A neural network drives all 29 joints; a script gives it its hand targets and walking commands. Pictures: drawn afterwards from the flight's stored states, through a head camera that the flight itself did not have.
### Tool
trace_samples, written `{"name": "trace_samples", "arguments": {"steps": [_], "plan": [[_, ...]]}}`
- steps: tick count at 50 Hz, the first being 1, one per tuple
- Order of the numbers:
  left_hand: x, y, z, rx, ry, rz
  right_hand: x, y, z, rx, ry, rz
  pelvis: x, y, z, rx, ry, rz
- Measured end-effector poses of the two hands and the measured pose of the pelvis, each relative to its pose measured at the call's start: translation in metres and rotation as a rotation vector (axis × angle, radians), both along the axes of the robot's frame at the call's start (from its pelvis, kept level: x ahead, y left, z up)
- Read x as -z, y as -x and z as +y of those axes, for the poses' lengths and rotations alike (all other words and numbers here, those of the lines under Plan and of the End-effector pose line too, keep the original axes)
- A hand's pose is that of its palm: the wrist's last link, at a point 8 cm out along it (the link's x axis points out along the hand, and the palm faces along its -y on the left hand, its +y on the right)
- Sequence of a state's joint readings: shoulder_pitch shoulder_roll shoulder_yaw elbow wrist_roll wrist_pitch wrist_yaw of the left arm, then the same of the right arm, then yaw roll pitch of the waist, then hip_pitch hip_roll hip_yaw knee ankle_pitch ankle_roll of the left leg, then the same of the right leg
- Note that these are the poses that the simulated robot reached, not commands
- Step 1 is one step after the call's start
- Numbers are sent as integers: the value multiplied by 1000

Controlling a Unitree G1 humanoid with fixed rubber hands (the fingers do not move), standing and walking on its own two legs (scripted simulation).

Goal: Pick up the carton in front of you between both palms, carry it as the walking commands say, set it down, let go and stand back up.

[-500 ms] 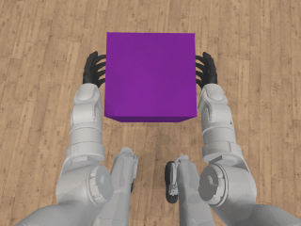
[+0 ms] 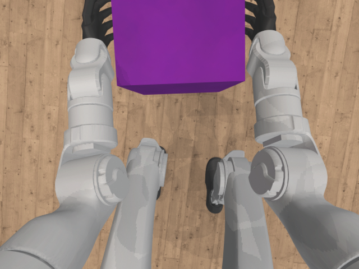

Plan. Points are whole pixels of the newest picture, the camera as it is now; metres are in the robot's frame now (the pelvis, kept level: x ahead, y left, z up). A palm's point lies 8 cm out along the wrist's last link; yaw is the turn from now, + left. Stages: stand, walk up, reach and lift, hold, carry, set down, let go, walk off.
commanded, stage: set down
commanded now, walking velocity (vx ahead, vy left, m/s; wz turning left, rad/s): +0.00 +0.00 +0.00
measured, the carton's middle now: (179, 42) +0.52 +0.08 -0.19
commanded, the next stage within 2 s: none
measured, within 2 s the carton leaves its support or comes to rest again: rests again in 0.88 s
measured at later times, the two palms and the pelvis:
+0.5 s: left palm (114, 45) +0.52 +0.24 -0.26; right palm (234, 35) +0.58 -0.05 -0.26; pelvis +0.00 +0.00 -0.09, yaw +0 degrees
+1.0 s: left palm (117, 49) +0.52 +0.24 -0.28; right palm (234, 41) +0.58 -0.06 -0.29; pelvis -0.01 -0.01 -0.12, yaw +0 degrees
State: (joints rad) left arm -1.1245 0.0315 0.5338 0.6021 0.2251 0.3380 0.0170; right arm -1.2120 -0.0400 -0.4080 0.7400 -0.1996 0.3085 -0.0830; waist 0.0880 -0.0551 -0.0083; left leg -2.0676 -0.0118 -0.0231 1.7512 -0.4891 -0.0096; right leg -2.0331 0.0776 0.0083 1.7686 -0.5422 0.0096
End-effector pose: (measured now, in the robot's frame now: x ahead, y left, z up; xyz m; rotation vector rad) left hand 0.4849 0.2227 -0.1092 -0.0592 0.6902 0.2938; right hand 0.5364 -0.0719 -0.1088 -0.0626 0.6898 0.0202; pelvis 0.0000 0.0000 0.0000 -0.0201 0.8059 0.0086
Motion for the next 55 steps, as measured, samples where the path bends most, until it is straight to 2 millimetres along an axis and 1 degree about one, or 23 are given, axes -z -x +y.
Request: {"name": "trace_samples", "arguments": {"steps": [10,20,23,26,29,35,40,45,55], "plan": [[64,-16,8,-5,-12,15,64,-21,8,-30,14,11,40,4,-1,2,-3,-5],[127,-30,15,-1,-7,34,128,-39,15,-59,25,28,77,2,-1,3,-9,-43],[144,-33,17,2,-1,40,145,-44,16,-68,28,35,86,0,-1,3,-10,-59],[157,-35,18,2,3,40,158,-49,17,-76,32,36,93,-1,-1,3,-11,-74],[163,-38,19,2,5,39,164,-52,18,-81,33,34,100,-2,-1,6,-11,-91],[163,-40,18,6,7,46,167,-52,16,-81,32,42,108,-3,-1,7,-18,-106],[165,-37,15,22,6,54,169,-49,13,-81,30,50,112,0,-3,11,-26,-120],[173,-32,15,46,1,73,178,-43,11,-86,29,65,115,4,-4,19,-31,-143],[176,-31,18,65,15,60,180,-42,10,-105,5,55,121,10,-6,26,-40,-196]]}}
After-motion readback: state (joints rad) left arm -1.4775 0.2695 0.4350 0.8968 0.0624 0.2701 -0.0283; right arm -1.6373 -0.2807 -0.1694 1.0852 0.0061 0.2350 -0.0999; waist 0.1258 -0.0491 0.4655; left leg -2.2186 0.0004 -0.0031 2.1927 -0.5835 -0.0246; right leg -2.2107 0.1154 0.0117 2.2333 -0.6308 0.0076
